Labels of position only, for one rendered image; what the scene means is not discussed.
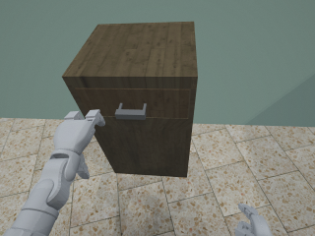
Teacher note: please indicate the cabinet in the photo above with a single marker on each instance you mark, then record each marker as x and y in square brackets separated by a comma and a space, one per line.
[140, 56]

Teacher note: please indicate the drawer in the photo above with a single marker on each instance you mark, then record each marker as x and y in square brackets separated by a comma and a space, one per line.
[161, 102]

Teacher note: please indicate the handle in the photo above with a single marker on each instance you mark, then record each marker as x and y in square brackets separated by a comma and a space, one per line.
[131, 114]

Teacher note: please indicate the robot right hand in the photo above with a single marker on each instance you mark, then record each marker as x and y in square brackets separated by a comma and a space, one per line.
[258, 225]

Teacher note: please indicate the robot left forearm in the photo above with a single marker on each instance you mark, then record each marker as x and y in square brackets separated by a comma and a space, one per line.
[47, 196]

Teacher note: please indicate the robot left hand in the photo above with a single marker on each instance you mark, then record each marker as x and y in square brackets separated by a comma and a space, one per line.
[75, 133]

